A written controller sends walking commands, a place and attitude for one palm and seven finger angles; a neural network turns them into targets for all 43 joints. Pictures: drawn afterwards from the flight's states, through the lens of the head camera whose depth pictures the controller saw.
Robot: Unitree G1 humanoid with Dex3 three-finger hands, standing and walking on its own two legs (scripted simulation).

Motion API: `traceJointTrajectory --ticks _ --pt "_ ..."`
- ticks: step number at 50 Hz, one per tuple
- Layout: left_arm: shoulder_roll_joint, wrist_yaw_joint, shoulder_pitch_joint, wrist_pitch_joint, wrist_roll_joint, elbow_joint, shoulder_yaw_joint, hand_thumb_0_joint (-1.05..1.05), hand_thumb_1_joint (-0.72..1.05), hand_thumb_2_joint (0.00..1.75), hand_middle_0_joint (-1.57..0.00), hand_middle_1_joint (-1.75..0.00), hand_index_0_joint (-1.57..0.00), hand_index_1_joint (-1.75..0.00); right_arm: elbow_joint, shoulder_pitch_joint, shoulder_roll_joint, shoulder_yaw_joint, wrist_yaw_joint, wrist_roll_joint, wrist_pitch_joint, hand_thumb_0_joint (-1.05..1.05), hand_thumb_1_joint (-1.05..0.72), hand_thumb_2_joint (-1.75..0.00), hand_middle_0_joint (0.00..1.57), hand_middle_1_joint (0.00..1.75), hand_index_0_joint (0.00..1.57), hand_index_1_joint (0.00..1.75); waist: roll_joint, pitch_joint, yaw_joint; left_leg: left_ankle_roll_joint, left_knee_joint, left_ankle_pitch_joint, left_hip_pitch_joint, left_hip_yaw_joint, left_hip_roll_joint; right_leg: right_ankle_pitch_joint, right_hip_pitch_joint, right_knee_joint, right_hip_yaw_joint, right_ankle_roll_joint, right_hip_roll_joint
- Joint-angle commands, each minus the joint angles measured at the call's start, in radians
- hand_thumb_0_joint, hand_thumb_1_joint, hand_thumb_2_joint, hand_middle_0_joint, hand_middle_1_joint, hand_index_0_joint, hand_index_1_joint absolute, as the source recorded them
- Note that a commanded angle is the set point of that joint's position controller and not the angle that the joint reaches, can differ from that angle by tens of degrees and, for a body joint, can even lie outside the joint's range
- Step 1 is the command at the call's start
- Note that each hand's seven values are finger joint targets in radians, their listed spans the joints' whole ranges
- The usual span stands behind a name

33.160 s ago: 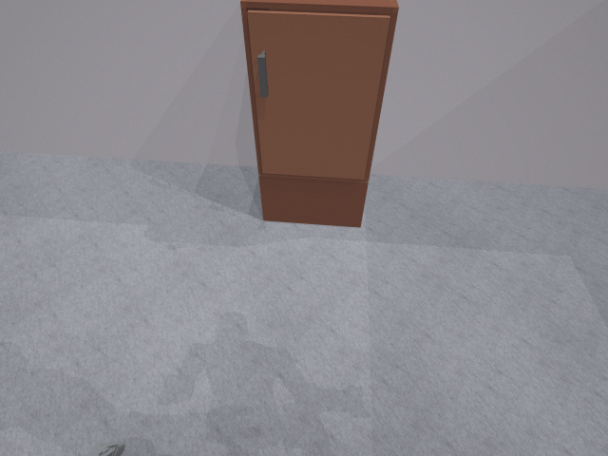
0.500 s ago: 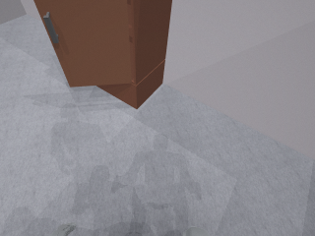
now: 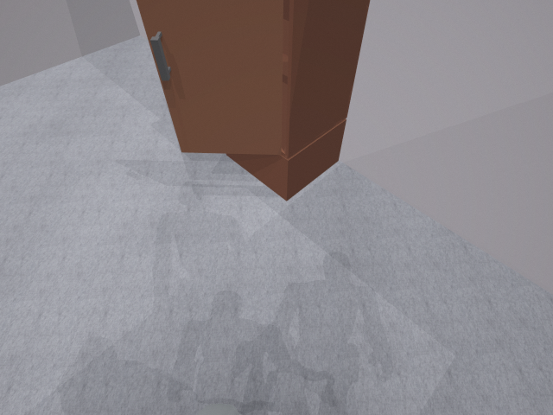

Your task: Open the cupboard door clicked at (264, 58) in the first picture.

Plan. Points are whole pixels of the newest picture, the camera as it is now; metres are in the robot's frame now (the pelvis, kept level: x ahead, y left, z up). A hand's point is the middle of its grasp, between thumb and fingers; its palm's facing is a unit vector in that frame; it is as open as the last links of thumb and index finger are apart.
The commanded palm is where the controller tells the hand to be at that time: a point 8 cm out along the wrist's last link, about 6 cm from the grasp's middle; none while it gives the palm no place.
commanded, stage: take the last steps up to it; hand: left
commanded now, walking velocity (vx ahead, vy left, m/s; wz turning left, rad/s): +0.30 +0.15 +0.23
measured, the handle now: (162, 56) +1.06 +0.44 -0.05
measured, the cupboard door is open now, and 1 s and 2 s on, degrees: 43 43 43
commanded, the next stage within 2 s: come to a stop and stand still in 1.42 s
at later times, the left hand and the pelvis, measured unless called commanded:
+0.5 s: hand (127, 396) +0.16 +0.27 -0.17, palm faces +0.09 -0.98 -0.19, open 7.4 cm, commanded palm none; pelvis +0.10 +0.08 +0.00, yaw +4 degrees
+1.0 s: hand (152, 321) +0.29 +0.26 -0.17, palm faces +0.14 -0.97 -0.22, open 7.1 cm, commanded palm none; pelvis +0.29 +0.07 +0.00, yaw +4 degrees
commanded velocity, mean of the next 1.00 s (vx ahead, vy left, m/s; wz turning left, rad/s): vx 0.30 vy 0.10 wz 0.02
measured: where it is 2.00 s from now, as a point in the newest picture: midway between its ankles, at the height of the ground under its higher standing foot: (245, 318)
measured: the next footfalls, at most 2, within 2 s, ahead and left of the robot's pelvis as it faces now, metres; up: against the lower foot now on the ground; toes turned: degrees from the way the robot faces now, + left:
left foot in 0.16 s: +0.06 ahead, +0.14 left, +0.00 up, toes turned +8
right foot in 0.68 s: +0.30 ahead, -0.03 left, +0.00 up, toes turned -3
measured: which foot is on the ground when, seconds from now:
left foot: up 0.00-0.14, down 0.16-0.70, up 0.72-1.00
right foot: down 0.00-0.16, up 0.18-0.66, down 0.68-1.00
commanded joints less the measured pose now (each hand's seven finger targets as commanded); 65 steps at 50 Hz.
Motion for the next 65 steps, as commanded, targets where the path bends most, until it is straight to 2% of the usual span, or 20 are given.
traceJointTrajectory --ticks 1,6,7,8,9,14,28,30,32,33,34,35,37,41,52,55,56,57,58,65 --pt "0.211 -0.004 0.112 -0.022 0.003 0.001 0.061 0.0 0.9 0.9 -0.2 -0.3 -0.2 -0.3 -0.115 -0.122 -0.048 -0.002 0.012 0.004 -0.045 0.0 -0.9 -0.9 0.2 0.3 0.2 0.3 -0.166 -0.027 0.06 0.016 -0.087 -0.019 -0.121 0.026 0.013 0.212 0.149 -0.191 0.268 -0.141 -0.317" --pt "0.211 -0.017 0.03 -0.017 -0.004 0.014 0.066 0.0 0.9 0.9 -0.2 -0.3 -0.2 -0.3 -0.07 0.028 -0.052 0.002 0.009 0.003 -0.074 0.0 -0.9 -0.9 0.2 0.3 0.2 0.3 -0.097 -0.047 -0.038 0.049 -0.444 0.152 0.28 0.099 -0.036 0.069 -0.102 -0.048 0.125 -0.052 -0.235" --pt "0.173 -0.025 0.006 -0.013 -0.008 -0.002 0.057 0.0 0.9 0.9 -0.2 -0.3 -0.2 -0.3 -0.045 0.121 -0.121 -0.014 0.0 0.001 -0.08 0.0 -0.9 -0.9 0.2 0.3 0.2 0.3 0.066 -0.076 -0.086 0.096 -0.501 0.099 0.458 -0.035 0.052 -0.018 -0.27 0.145 0.055 -0.001 -0.152" --pt "0.106 -0.032 -0.024 -0.01 -0.014 -0.041 0.041 0.0 0.9 0.9 -0.2 -0.3 -0.2 -0.3 -0.025 0.237 -0.219 -0.04 -0.01 -0.013 -0.082 0.0 -0.9 -0.9 0.2 0.3 0.2 0.3 0.358 -0.098 -0.133 0.217 -0.599 0.066 0.559 -0.411 0.317 -0.286 -0.496 0.459 -0.055 0.058 -0.01" --pt "0.111 -0.026 -0.122 -0.008 -0.005 -0.076 0.028 0.0 0.9 0.9 -0.2 -0.3 -0.2 -0.3 -0.01 0.295 -0.232 -0.037 -0.023 -0.01 -0.073 0.0 -0.9 -0.9 0.2 0.3 0.2 0.3 0.277 -0.055 -0.157 0.305 -0.652 0.103 0.478 -0.459 0.382 -0.327 -0.564 0.628 0.051 0.037 -0.014" --pt "0.096 -0.042 -0.04 0.003 0.004 0.0 0.027 0.0 0.9 0.9 -0.2 -0.3 -0.2 -0.3 -0.055 0.136 -0.1 0.012 -0.034 -0.003 -0.112 0.0 -0.9 -0.9 0.2 0.3 0.2 0.3 0.101 0.037 -0.028 0.243 -0.71 0.214 0.275 -0.238 0.237 -0.017 -0.504 0.707 0.122 0.031 -0.068" --pt "0.049 -0.044 -0.268 -0.009 -0.01 -0.083 0.008 0.0 0.9 0.9 -0.2 -0.3 -0.2 -0.3 0.088 0.358 -0.061 0.027 -0.044 -0.01 -0.135 0.0 -0.9 -0.9 0.2 0.3 0.2 0.3 0.088 0.053 -0.065 0.24 -0.635 0.708 0.424 -0.085 0.226 0.074 -0.433 0.268 0.053 0.005 -0.006" --pt "0.053 -0.044 -0.246 -0.014 -0.01 -0.08 0.01 0.0 0.9 0.9 -0.2 -0.3 -0.2 -0.3 0.104 0.366 -0.066 0.029 -0.046 -0.009 -0.134 0.0 -0.9 -0.9 0.2 0.3 0.2 0.3 0.081 0.04 -0.049 0.225 -0.568 0.831 0.397 -0.063 0.216 0.052 -0.309 0.2 0.028 -0.016 0.033" --pt "0.089 -0.038 -0.043 -0.027 -0.009 -0.02 0.025 0.0 0.9 0.9 -0.2 -0.3 -0.2 -0.3 0.11 0.34 -0.081 0.025 -0.046 0.0 -0.134 0.0 -0.9 -0.9 0.2 0.3 0.2 0.3 0.034 -0.048 0.05 0.177 -0.335 0.944 0.329 -0.027 0.169 0.126 -0.021 0.083 0.021 -0.039 0.07" --pt "0.137 -0.031 0.118 -0.036 -0.005 0.026 0.045 0.0 0.9 0.9 -0.2 -0.3 -0.2 -0.3 0.095 0.312 -0.076 0.02 -0.042 0.012 -0.139 0.0 -0.9 -0.9 0.2 0.3 0.2 0.3 -0.009 -0.13 0.115 0.14 -0.141 0.801 0.154 0.005 0.116 0.192 0.247 0.067 0.131 -0.077 -0.015" --pt "0.227 -0.02 0.254 -0.043 -0.001 0.063 0.072 0.0 0.9 0.9 -0.2 -0.3 -0.2 -0.3 0.066 0.333 -0.04 0.021 -0.038 0.026 -0.145 0.0 -0.9 -0.9 0.2 0.3 0.2 0.3 -0.204 -0.243 0.142 0.086 0.176 0.229 -0.114 0.065 -0.044 0.302 0.486 -0.029 0.541 -0.203 -0.307" --pt "0.255 -0.016 0.252 -0.039 -0.022 0.068 0.071 0.0 0.9 0.9 -0.2 -0.3 -0.2 -0.3 0.054 0.3 -0.055 0.015 -0.037 0.022 -0.139 0.0 -0.9 -0.9 0.2 0.3 0.2 0.3 -0.162 -0.235 0.118 0.08 0.415 -0.125 -0.182 -0.004 -0.041 0.327 0.411 -0.151 0.692 -0.278 -0.44" --pt "0.16 -0.002 0.051 -0.033 -0.025 0.017 0.049 0.0 0.9 0.9 -0.2 -0.3 -0.2 -0.3 0.039 0.186 -0.028 0.003 -0.027 0.01 -0.115 0.0 -0.9 -0.9 0.2 0.3 0.2 0.3 -0.019 0.004 0.056 0.083 0.411 0.027 -0.214 -0.075 0.063 0.026 0.065 -0.255 0.54 -0.21 -0.36" --pt "0.056 -0.009 -0.016 -0.055 -0.015 0.016 0.021 0.0 0.9 0.9 -0.2 -0.3 -0.2 -0.3 0.061 0.253 0.051 0.017 -0.01 -0.01 -0.076 0.0 -0.9 -0.9 0.2 0.3 0.2 0.3 -0.12 0.033 -0.04 0.042 0.23 0.177 -0.096 -0.021 0.101 0.072 -0.168 -0.32 0.239 -0.122 -0.213" --pt "0.133 -0.018 0.102 -0.064 -0.001 0.101 0.042 0.0 0.9 0.9 -0.2 -0.3 -0.2 -0.3 -0.061 -0.035 0.022 0.007 0.019 -0.003 -0.11 0.0 -0.9 -0.9 0.2 0.3 0.2 0.3 -0.139 0.018 0.027 0.028 -0.247 0.225 -0.081 0.055 0.058 0.286 0.04 -0.222 0.197 -0.122 -0.235" --pt "0.139 -0.017 0.074 -0.052 -0.007 0.102 0.046 0.0 0.9 0.9 -0.2 -0.3 -0.2 -0.3 -0.026 0.076 -0.024 0.0 0.01 -0.008 -0.125 0.0 -0.9 -0.9 0.2 0.3 0.2 0.3 -0.085 -0.016 -0.047 0.049 -0.407 0.267 0.192 0.107 -0.002 0.321 -0.051 -0.048 0.117 -0.075 -0.174" --pt "0.111 -0.02 0.081 -0.049 -0.009 0.094 0.038 0.0 0.9 0.9 -0.2 -0.3 -0.2 -0.3 0.009 0.196 -0.087 -0.013 -0.001 -0.014 -0.132 0.0 -0.9 -0.9 0.2 0.3 0.2 0.3 0.028 -0.083 -0.095 0.081 -0.429 0.269 0.394 0.03 0.063 0.297 -0.155 0.164 0.074 -0.047 -0.119" --pt "0.055 -0.026 0.11 -0.049 -0.016 0.075 0.026 0.0 0.9 0.9 -0.2 -0.3 -0.2 -0.3 0.031 0.317 -0.199 -0.039 -0.013 -0.027 -0.135 0.0 -0.9 -0.9 0.2 0.3 0.2 0.3 0.293 -0.181 -0.125 0.178 -0.462 0.33 0.568 -0.284 0.306 -0.08 -0.355 0.455 -0.017 0.002 0.013" --pt "0.058 -0.021 0.047 -0.051 -0.016 0.039 0.019 0.0 0.9 0.9 -0.2 -0.3 -0.2 -0.3 0.038 0.376 -0.212 -0.036 -0.026 -0.019 -0.121 0.0 -0.9 -0.9 0.2 0.3 0.2 0.3 0.291 -0.201 -0.144 0.26 -0.555 0.431 0.57 -0.413 0.4 -0.288 -0.445 0.677 0.052 -0.001 0.046" --pt "0.028 -0.033 0.068 -0.006 -0.003 0.07 0.024 0.0 0.9 0.9 -0.2 -0.3 -0.2 -0.3 -0.02 0.128 -0.068 0.015 -0.039 -0.003 -0.141 0.0 -0.9 -0.9 0.2 0.3 0.2 0.3 0.117 -0.055 -0.003 0.211 -0.677 0.389 0.199 -0.091 0.266 0.001 -0.39 0.687 0.122 0.02 -0.055"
